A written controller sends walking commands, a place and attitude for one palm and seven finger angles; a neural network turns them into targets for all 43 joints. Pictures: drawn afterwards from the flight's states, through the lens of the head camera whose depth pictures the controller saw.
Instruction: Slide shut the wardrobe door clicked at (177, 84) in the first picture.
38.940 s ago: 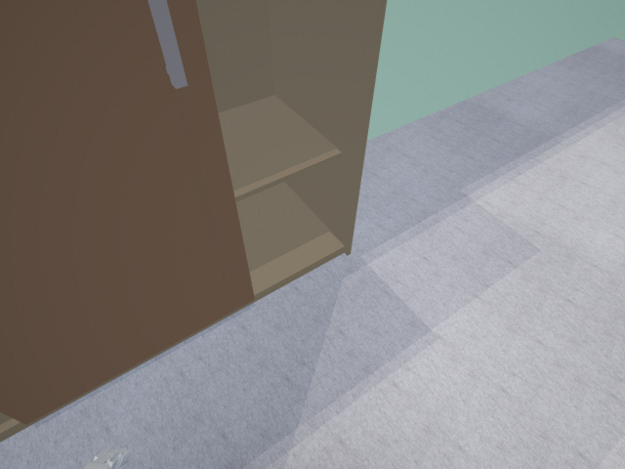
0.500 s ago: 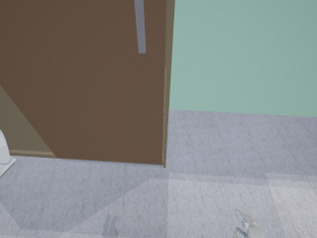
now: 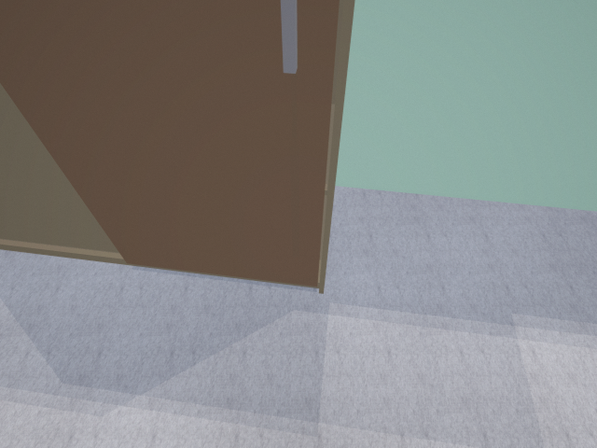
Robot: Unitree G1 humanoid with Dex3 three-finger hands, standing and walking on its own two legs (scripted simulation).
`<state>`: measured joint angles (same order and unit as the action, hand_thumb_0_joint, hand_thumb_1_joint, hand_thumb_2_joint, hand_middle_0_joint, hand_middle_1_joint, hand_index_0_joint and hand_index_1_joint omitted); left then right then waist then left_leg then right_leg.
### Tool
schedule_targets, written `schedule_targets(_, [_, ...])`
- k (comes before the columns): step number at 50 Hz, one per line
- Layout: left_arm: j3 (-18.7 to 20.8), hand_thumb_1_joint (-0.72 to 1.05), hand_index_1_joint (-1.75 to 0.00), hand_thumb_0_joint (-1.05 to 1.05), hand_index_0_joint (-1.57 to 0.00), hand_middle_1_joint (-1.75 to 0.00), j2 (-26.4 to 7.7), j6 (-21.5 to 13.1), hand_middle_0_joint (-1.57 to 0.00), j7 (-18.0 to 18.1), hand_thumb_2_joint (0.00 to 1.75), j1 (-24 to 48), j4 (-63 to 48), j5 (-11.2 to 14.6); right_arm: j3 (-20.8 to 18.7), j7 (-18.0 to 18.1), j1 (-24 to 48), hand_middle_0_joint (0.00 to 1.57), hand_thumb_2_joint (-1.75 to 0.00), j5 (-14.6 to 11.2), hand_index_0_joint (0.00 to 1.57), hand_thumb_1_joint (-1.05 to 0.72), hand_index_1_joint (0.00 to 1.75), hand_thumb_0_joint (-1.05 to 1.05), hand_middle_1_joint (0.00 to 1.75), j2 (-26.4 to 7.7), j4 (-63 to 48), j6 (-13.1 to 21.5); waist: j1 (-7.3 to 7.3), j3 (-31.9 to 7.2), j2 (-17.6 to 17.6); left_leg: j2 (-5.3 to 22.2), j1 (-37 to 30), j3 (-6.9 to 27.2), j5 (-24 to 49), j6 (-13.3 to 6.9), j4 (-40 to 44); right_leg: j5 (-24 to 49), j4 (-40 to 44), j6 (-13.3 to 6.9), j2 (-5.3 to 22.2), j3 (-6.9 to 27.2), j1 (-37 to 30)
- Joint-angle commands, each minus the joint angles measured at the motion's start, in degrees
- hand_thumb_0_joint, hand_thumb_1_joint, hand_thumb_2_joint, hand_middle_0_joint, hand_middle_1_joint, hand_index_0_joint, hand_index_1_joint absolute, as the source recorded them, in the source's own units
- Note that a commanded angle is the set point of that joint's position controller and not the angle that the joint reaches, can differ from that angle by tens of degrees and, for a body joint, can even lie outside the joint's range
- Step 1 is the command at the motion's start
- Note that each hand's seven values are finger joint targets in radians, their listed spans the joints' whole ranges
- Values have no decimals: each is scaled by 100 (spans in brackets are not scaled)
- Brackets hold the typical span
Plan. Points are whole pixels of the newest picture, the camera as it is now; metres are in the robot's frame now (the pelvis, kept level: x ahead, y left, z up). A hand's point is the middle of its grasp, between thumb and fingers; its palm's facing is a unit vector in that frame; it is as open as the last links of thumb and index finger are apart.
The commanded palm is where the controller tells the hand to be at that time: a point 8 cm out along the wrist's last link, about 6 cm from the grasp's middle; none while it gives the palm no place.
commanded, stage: let the arm hang, fingers relaxed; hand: left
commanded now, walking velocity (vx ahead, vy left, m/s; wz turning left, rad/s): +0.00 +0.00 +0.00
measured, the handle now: (290, 4) +0.71 +0.05 +0.24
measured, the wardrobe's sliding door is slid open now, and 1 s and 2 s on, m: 0.00 0.00 0.00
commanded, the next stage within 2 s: look to check the result in 0.60 s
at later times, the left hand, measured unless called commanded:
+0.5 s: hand out of the picture +0.00 +0.20 -0.16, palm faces -0.01 -0.98 -0.20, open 7.3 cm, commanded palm none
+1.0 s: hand out of the picture +0.01 +0.20 -0.16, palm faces -0.01 -0.98 -0.20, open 7.4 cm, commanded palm none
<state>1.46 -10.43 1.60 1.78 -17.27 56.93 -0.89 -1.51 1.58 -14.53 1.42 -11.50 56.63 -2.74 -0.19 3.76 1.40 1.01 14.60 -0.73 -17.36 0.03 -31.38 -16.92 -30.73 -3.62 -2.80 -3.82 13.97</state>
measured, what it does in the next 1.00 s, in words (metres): stands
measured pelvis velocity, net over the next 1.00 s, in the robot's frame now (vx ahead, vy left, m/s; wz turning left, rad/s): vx -0.01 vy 0.03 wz -0.03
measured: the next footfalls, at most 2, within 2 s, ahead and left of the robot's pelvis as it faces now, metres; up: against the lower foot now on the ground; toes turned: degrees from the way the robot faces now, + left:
none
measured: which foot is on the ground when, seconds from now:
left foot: down 0.00-1.00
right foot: down 0.00-1.00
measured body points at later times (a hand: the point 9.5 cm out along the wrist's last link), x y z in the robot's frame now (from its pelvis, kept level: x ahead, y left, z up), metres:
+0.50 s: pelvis -0.03 +0.02 +0.01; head -0.01 +0.01 +0.46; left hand +0.00 +0.25 -0.15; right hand -0.06 -0.19 -0.15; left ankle +0.00 +0.12 -0.73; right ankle +0.00 -0.08 -0.73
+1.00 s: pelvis -0.01 +0.03 +0.01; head +0.01 +0.02 +0.46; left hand +0.01 +0.25 -0.15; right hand +0.00 -0.20 -0.15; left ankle +0.00 +0.12 -0.73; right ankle +0.00 -0.08 -0.73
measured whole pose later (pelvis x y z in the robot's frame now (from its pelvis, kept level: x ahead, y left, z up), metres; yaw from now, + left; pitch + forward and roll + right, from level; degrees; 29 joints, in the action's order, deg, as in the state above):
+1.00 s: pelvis -0.01 +0.03 +0.01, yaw -2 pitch +0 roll +0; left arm 0.4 -8.8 -0.2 1.7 -12.5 65.7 -0.8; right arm -0.7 1.8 -12.8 1.1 -9.7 63.7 -0.5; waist -0.1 2.8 1.1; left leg -0.8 11.3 -3.4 -11.5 -2.1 -23.1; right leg -11.0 -22.7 -1.4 -1.2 -1.0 11.3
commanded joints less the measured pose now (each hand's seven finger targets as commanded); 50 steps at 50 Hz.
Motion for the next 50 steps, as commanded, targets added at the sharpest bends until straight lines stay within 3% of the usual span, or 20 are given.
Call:
schedule_targets(1, [67, 90, -30, 0, -20, -30, -619, -190, -20, -9, 90, 90, -26, 21, -2, 94, -143, 20, -90, -3, 20, -90, 30, 0, 30, -472, -28, 192, -53, -480, -98, 464, -544, 351, 1270, -271, 663, 1711, 1051, 160, 795, 989, -279])
schedule_targets(3, [48, 90, -30, 0, -20, -30, -673, -196, -20, -5, 90, 115, 93, 46, 21, 91, -200, 20, -90, -17, 20, -90, 30, 0, 30, -508, 97, 197, -41, -631, 81, 515, -591, 342, 1188, -239, 801, 1582, 1086, 140, 750, 980, -474])
schedule_targets(7, [16, 90, -30, 0, -20, -30, -611, -149, -20, -26, 90, 233, 357, 31, 31, 60, -130, 20, -90, 18, 20, -90, 30, 0, 30, -484, 274, 154, -25, 125, -40, 483, -164, 454, 34, -257, 1272, -108, 1563, 64, 676, 1026, -18])
schedule_targets(9, [24, 90, -30, 0, -20, -30, -608, -143, -20, -23, 90, 229, 450, 20, 28, 47, -235, 20, -90, 26, 20, -90, 30, 0, 30, -436, 370, 146, -36, 187, -183, 457, -159, 437, -90, -262, 1306, -391, 1640, 68, 684, 1008, 89])
schedule_targets(13, [49, 90, -30, 0, -20, -30, -576, -142, -20, -13, 90, 181, 525, 6, 11, 43, -377, 20, -90, 34, 20, -90, 30, 0, 30, -407, 459, 152, -25, 176, -140, 439, -59, 470, -305, -283, 1374, -600, 1629, 81, 661, 997, 156])
schedule_targets(18, [56, 90, -30, 0, -20, -30, -499, -167, -20, -3, 90, 145, 551, 11, 9, 51, -508, 20, -90, 33, 20, -90, 30, 0, 30, -319, 512, 183, -24, 80, -169, 423, 7, 466, -183, -286, 1345, -417, 1526, 71, 672, 972, 106])
schedule_targets(22, [65, 90, -30, 0, -20, -30, -427, -170, -20, -7, 90, 143, 571, 21, 18, 65, -552, 20, -90, 37, 20, -90, 30, 0, 30, -244, 554, 228, -14, 84, 56, 504, 84, 561, -117, -310, 1492, -11, 1310, 61, 650, 872, 35])
schedule_targets(30, [46, 90, -30, 0, -20, -30, -412, -212, -20, 11, 90, 98, 630, 28, 12, 82, -603, 20, -90, 1, 20, -90, 30, 0, 30, -241, 598, 273, -15, -137, -138, 495, -118, 516, 357, -313, 1368, 442, 1210, 62, 710, 867, -116])
schedule_targets(37, [38, 90, -30, 0, -20, -30, -430, -218, -20, 16, 90, 120, 672, 25, 2, 82, -497, 20, -90, 0, 20, -90, 30, 0, 30, -296, 605, 269, -35, -52, 14, 508, -208, 521, 381, -309, 1382, 446, 1198, 64, 715, 870, 2])
schedule_targets(50, [29, 90, -30, 0, -20, -30, -618, -266, -20, 11, 90, 306, 689, 16, -8, 66, -106, 20, -90, -15, 20, -90, 30, 0, 30, -524, 586, 290, -57, -157, -164, 530, -574, 463, 865, -285, 1307, 810, 1272, 87, 782, 909, -72])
